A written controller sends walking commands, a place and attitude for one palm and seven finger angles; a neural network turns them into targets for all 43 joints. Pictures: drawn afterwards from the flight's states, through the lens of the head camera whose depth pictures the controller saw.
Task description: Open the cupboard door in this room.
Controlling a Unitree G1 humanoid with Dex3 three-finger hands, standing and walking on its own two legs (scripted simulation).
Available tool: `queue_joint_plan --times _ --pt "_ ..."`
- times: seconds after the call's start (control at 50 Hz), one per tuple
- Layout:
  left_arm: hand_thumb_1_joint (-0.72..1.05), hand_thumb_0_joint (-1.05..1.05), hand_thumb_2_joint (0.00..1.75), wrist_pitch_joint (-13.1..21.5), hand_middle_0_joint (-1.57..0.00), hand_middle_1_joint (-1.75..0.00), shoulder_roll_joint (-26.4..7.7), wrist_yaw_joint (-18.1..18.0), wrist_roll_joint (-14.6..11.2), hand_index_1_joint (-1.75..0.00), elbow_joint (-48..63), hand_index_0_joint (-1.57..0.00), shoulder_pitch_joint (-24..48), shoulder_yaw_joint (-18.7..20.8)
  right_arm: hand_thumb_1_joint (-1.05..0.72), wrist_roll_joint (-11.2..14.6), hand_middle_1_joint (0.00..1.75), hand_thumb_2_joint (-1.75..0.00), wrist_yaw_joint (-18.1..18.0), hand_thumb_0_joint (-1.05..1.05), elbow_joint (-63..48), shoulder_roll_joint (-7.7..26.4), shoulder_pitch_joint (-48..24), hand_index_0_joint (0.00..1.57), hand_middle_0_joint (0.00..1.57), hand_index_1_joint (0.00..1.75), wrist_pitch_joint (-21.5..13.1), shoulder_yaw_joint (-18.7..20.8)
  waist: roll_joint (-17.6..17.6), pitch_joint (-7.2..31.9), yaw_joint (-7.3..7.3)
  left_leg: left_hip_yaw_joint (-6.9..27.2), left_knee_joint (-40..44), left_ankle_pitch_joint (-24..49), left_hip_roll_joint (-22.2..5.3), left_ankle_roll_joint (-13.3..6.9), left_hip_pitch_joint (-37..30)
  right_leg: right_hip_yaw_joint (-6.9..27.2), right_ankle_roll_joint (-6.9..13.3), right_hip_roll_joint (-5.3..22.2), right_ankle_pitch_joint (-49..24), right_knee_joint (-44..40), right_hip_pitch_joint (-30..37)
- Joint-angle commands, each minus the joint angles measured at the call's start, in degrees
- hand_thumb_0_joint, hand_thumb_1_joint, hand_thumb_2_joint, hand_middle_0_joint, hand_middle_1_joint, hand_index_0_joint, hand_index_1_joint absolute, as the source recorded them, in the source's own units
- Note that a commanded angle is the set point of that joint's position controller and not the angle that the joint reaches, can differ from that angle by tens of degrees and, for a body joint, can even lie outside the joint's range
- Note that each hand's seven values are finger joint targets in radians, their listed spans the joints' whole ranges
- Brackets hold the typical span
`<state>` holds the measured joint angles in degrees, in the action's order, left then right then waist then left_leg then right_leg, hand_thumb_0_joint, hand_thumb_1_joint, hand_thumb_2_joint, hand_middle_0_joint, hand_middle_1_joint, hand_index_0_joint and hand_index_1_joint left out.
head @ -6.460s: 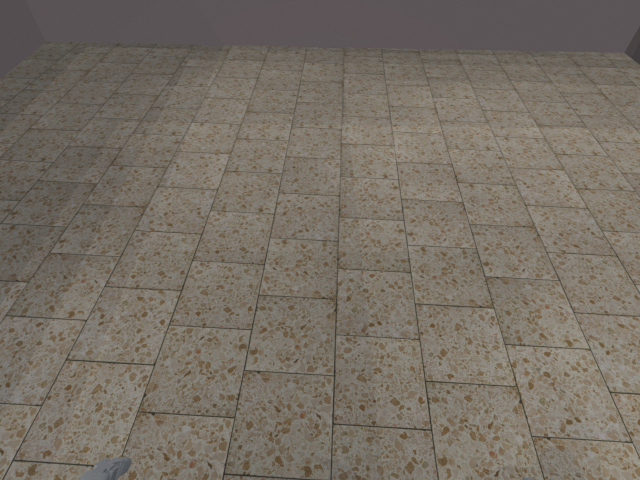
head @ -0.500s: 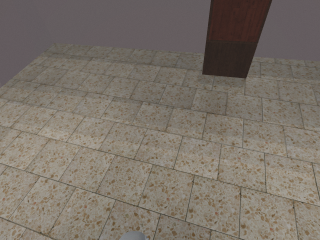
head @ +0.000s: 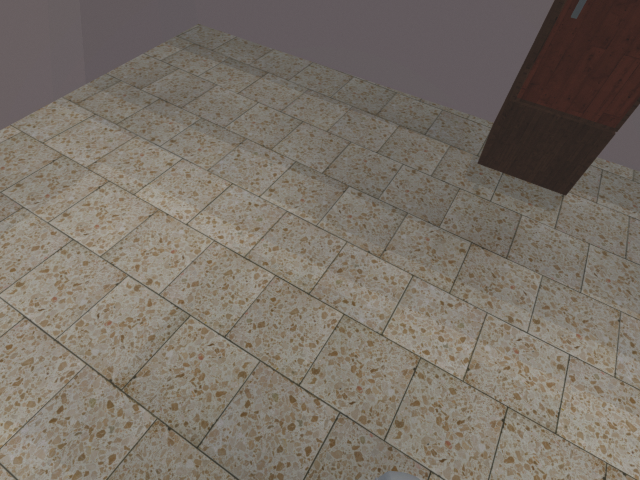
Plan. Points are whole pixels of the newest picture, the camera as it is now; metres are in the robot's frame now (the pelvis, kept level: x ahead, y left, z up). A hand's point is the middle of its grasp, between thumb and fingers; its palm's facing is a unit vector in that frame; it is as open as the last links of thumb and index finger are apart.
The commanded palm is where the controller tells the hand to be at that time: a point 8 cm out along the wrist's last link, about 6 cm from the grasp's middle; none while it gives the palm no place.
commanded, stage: stand and wait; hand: left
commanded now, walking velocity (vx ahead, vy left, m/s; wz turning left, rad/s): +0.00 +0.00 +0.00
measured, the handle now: out of the picture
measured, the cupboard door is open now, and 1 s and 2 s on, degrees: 0 0 0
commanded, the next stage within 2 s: turn or walk to find it in 0.56 s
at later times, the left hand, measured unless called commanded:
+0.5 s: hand out of the picture +0.02 +0.13 -0.17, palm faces +0.10 -0.97 -0.24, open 7.2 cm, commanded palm none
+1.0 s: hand out of the picture +0.00 +0.16 -0.18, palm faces +0.03 -0.97 -0.23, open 7.4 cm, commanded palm none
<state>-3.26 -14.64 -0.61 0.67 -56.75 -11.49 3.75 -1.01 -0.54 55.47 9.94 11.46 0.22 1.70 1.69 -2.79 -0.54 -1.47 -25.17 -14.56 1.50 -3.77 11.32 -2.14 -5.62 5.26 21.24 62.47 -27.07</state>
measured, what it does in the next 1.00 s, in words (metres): steps on the spot: right foot, then left foot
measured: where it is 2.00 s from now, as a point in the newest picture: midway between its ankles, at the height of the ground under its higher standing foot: outside the picture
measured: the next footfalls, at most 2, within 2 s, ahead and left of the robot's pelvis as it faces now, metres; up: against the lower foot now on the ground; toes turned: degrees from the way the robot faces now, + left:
right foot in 0.28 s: -0.05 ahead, -0.15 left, +0.00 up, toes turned -7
left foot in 0.58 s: +0.00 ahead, +0.10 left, +0.00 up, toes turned +5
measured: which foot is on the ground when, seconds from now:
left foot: down 0.00-0.30, up 0.32-0.56, down 0.58-1.00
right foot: up 0.00-0.26, down 0.28-1.00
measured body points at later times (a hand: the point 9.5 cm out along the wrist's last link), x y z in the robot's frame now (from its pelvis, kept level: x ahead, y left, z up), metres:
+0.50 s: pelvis -0.01 -0.05 +0.00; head +0.00 -0.07 +0.44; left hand +0.02 +0.19 -0.15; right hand +0.01 -0.28 -0.17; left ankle -0.04 +0.10 -0.72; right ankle +0.00 -0.14 -0.74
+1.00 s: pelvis -0.03 -0.03 -0.01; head -0.01 -0.04 +0.44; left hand +0.00 +0.21 -0.16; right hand +0.00 -0.26 -0.17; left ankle -0.04 +0.10 -0.74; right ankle +0.00 -0.14 -0.74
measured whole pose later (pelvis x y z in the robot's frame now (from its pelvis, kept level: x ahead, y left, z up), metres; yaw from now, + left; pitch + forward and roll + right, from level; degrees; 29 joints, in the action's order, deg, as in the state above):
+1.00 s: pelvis -0.03 -0.03 -0.01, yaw -1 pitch -1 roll +0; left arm -1.1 -9.6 -0.8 0.9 -62.3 -13.6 2.1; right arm -0.9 -1.9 62.0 10.1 12.6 0.7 2.2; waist -1.6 -2.2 -0.4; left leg -5.4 -31.1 -18.5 -3.6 1.5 11.6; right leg 0.1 1.1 -0.8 14.1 31.6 -17.0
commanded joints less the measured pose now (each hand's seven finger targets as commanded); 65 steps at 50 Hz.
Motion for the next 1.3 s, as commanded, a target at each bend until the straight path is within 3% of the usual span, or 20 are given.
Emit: queue_joint_plan --times 0.0,0.14,0.22,0.24,0.26,0.28,0.32,0.34,0.42,0.48,0.54,0.58,0.66,0.78,0.84,0.94,1.0,1.14,1.22,1.28 --pt "0.9 0.0 0.9 1.27 -0.2 -0.3 -2.5 -0.61 0.14 -0.3 4.4 -0.2 1.91 0.06 -0.9 0.12 0.3 -0.9 -1.35 0.0 -1.22 10.86 5.97 0.2 0.2 0.3 -0.61 2.93 -7.49 5.63 2.27 13.25 4.92 38.25 -15.27 -5.18 -12.95 1.43 -0.24 0.32 1.08 -3.35 -4.85" --pt "0.9 0.0 0.9 1.55 -0.2 -0.3 -0.53 -0.97 -0.1 -0.3 3.62 -0.2 2.71 -1.25 -0.9 -0.45 0.3 -0.9 -1.4 0.0 0.11 9.85 4.42 0.2 0.2 0.3 -0.29 2.49 -8.8 3.09 1.91 15.47 5.79 30.64 -15.0 -6.13 -5.26 0.78 1.63 -1.49 3.66 -18.84 6.34" --pt "0.9 0.0 0.9 2.71 -0.2 -0.3 -0.9 -1.34 -0.03 -0.3 0.42 -0.2 -3.6 -1.49 -0.9 0.18 0.3 -0.9 -1.12 0.0 1.51 8.59 3.09 0.2 0.2 0.3 -0.42 2.05 -5.78 3.23 -1.01 13.41 2.51 19.33 -11.5 -2.34 2.43 0.15 2.64 -1.74 -10.62 -36.94 19.46" --pt "0.9 0.0 0.9 3.4 -0.2 -0.3 -2.08 -1.56 0.22 -0.3 0.05 -0.2 -4.55 -1.44 -0.9 0.48 0.3 -0.9 -0.95 0.0 2.0 6.6 4.28 0.2 0.2 0.3 -0.59 1.65 -1.35 3.9 -0.92 11.29 -0.43 13.02 -8.51 0.35 5.29 3.67 3.46 1.33 -14.65 -41.69 23.86" --pt "0.9 0.0 0.9 4.06 -0.2 -0.3 -4.5 -1.8 0.41 -0.3 -0.36 -0.2 -4.27 -1.46 -0.9 0.99 0.3 -0.9 -0.75 0.0 1.92 4.05 4.96 0.2 0.2 0.3 -0.58 0.87 6.59 3.62 0.16 6.32 -3.61 1.79 -4.14 3.07 8.49 12.73 6.47 9.22 -17.7 -43.27 24.33" --pt "0.9 0.0 0.9 4.13 -0.2 -0.3 -6.65 -1.64 0.24 -0.3 0.12 -0.2 -2.93 -1.31 -0.9 0.82 0.3 -0.9 -0.7 0.0 1.64 3.52 5.16 0.2 0.2 0.3 -0.11 0.71 10.49 0.88 0.74 3.63 -5.42 -7.69 -1.31 4.31 8.5 16.99 11.0 14.45 -16.11 -46.08 18.71" --pt "0.9 0.0 0.9 3.96 -0.2 -0.3 -5.55 -1.66 0.21 -0.3 0.5 -0.2 -1.22 -0.94 -0.9 0.01 0.3 -0.9 -0.71 0.0 2.49 4.76 4.33 0.2 0.2 0.3 1.28 1.09 13.79 -1.97 0.2 4.18 -12.44 -11.41 -2.53 4.07 6.02 17.49 14.51 13.05 -6.28 -50.3 11.31" --pt "0.9 0.0 0.9 3.93 -0.2 -0.3 -4.03 -1.61 0.22 -0.3 0.34 -0.2 -0.84 -1.22 -0.9 -0.05 0.3 -0.9 -0.73 0.0 3.42 4.68 4.71 0.2 0.2 0.3 1.33 1.2 10.41 -3.4 0.28 4.19 -14.49 -10.43 -2.92 3.92 6.39 16.23 14.76 11.86 -6.67 -50.02 10.7" --pt "0.9 0.0 0.9 4.01 -0.2 -0.3 -2.16 -1.41 0.14 -0.3 -0.91 -0.2 -1.8 -1.23 -0.9 0.22 0.3 -0.9 -0.77 0.0 5.64 2.78 6.72 0.2 0.2 0.3 1.32 0.87 4.37 -1.41 0.66 2.17 -14.68 -7.92 -3.82 4.4 5.07 9.93 13.37 8.67 -12.54 -47.34 13.06" --pt "0.9 0.0 0.9 4.15 -0.2 -0.3 -2.42 -1.38 0.14 -0.3 -2.2 -0.2 -3.0 -1.06 -0.9 0.25 0.3 -0.9 -1.03 0.0 6.25 2.29 6.85 0.2 0.2 0.3 0.98 0.5 4.39 0.47 0.36 1.5 -8.54 -6.31 -4.72 4.89 3.43 9.47 13.11 8.18 -15.96 -45.66 15.1" --pt "0.9 0.0 0.9 4.05 -0.2 -0.3 -1.43 -1.36 -0.43 -0.3 -3.38 -0.2 -2.59 -1.48 -0.9 0.35 0.3 -0.9 -1.26 0.0 8.4 2.68 9.7 0.2 0.2 0.3 -0.14 0.18 0.25 3.04 1.42 3.29 1.84 6.76 -6.19 4.52 -4.66 5.92 9.5 4.96 -15.41 -41.38 13.0" --pt "0.9 0.0 0.9 3.76 -0.2 -0.3 0.3 -1.15 -0.55 -0.3 -4.05 -0.2 -3.79 -1.89 -0.9 0.28 0.3 -0.9 -1.83 0.0 8.42 4.37 7.91 0.2 0.2 0.3 -0.8 0.17 -2.88 2.2 0.19 4.04 2.5 11.7 -9.49 3.59 -4.81 4.58 7.3 1.21 -16.34 -41.15 12.7" --pt "0.9 0.0 0.9 2.63 -0.2 -0.3 -1.47 -0.7 -0.3 -0.3 -4.63 -0.2 -3.01 -0.77 -0.9 0.42 0.3 -0.9 -2.36 0.0 7.77 5.41 6.06 0.2 0.2 0.3 -0.25 0.81 -4.61 1.12 0.4 1.99 1.49 9.14 -10.25 3.59 -1.96 5.38 7.18 0.49 -19.49 -37.86 13.93" --pt "0.9 0.0 0.9 1.65 -0.2 -0.3 -0.32 -0.06 0.34 -0.3 -3.31 -0.2 -3.3 -0.09 -0.9 0.2 0.3 -0.9 -2.49 0.0 5.02 7.44 3.46 0.2 0.2 0.3 0.2 2.04 -7.68 -1.25 0.03 4.6 5.33 -2.92 -13.7 1.09 1.91 4.34 6.41 -2.63 -10.85 -33.06 9.53" --pt "0.9 0.0 0.9 1.91 -0.2 -0.3 0.07 -0.09 0.6 -0.3 -3.59 -0.2 -4.99 -0.33 -0.9 0.17 0.3 -0.9 -2.3 0.0 4.13 7.11 1.99 0.2 0.2 0.3 -0.08 2.05 -5.65 -0.44 -0.78 4.01 4.69 -4.21 -12.89 0.87 3.87 5.15 6.32 -2.39 -11.52 -33.09 11.63" --pt "0.9 0.0 0.9 2.93 -0.2 -0.3 -2.68 -0.68 0.48 -0.3 -3.47 -0.2 -4.64 -0.46 -0.9 0.27 0.3 -0.9 -1.73 0.0 4.59 3.78 5.1 0.2 0.2 0.3 -0.04 1.23 5.11 1.49 0.64 -1.97 -3.66 -3.82 -6.16 3.71 1.23 14.6 9.42 3.88 -9.87 -42.44 10.61" --pt "0.9 0.0 0.9 3.26 -0.2 -0.3 -2.8 -0.83 0.22 -0.3 -3.39 -0.2 -3.31 -0.82 -0.9 0.31 0.3 -0.9 -1.47 0.0 5.85 3.51 6.67 0.2 0.2 0.3 -0.25 0.82 5.05 1.87 1.42 -1.44 -2.02 -0.68 -6.34 3.88 -2.81 13.71 9.51 3.6 -9.36 -43.98 8.61" --pt "0.9 0.0 0.9 2.09 -0.2 -0.3 -2.07 -0.44 0.26 -0.3 -1.31 -0.2 -1.72 -0.26 -0.9 0.22 0.3 -0.9 -1.78 0.0 4.74 7.27 4.3 0.2 0.2 0.3 -0.34 1.9 -5.42 -1.27 0.37 2.49 4.52 0.96 -13.35 1.72 -1.04 6.59 6.81 -2.39 -15.39 -32.95 6.69" --pt "0.9 0.0 0.9 0.57 -0.2 -0.3 -0.84 0.12 0.71 -0.3 1.29 -0.2 -0.64 0.65 -0.9 -0.05 0.3 -0.9 -2.0 0.0 2.57 9.94 2.56 0.2 0.2 0.3 -0.19 3.21 -13.74 -2.69 0.39 7.2 10.41 2.75 -22.6 -4.72 1.92 1.32 4.85 -4.37 3.18 -10.83 1.71" --pt "0.9 0.0 0.9 0.76 -0.2 -0.3 0.48 0.11 0.86 -0.3 2.56 -0.2 -0.32 0.73 -0.9 -0.71 0.3 -0.9 -1.89 0.0 1.84 9.66 1.52 0.2 0.2 0.3 -0.34 3.38 -11.14 -2.29 0.22 3.6 6.4 15.71 -22.98 -6.27 0.92 1.22 4.71 -2.36 7.49 -10.29 1.76"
